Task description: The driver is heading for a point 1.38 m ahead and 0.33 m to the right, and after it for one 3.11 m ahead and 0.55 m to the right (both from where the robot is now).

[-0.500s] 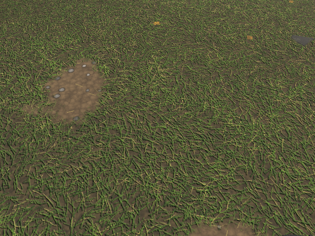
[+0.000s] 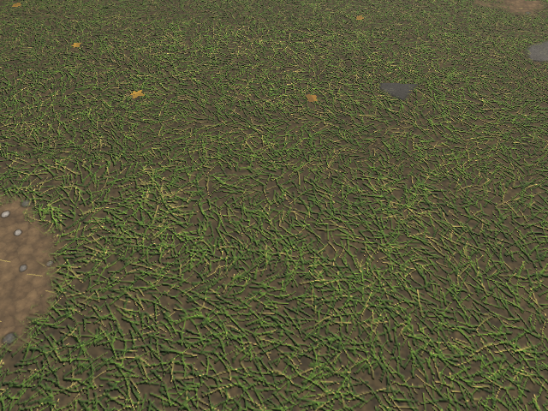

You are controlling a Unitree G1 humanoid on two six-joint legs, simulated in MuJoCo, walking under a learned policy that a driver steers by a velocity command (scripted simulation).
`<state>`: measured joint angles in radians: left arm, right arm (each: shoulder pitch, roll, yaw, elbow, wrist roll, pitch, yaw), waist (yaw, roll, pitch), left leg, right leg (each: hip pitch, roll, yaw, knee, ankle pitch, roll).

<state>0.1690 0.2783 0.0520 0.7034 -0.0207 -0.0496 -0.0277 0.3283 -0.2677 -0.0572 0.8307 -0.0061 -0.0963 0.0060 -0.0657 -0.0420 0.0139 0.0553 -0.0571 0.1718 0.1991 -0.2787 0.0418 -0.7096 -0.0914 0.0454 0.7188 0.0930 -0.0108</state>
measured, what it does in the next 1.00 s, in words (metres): walks ahead, turning right: right foot, then left foot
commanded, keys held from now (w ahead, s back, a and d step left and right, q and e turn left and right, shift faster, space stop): w+e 0.62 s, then w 0.38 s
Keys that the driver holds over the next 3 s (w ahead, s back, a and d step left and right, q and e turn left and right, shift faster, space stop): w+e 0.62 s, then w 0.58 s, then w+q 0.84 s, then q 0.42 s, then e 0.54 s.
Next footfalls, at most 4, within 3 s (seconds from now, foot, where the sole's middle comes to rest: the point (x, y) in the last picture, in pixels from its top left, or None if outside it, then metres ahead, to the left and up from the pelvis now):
0.14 right None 0.27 -0.12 -0.78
0.62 left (260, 377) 0.58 0.03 -0.78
1.10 right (391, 328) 0.69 -0.33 -0.78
1.60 left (341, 209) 1.10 -0.25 -0.78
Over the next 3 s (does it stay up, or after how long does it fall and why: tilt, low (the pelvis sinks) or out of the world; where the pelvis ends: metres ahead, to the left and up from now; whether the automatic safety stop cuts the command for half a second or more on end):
stays up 1.51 -0.36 -0.18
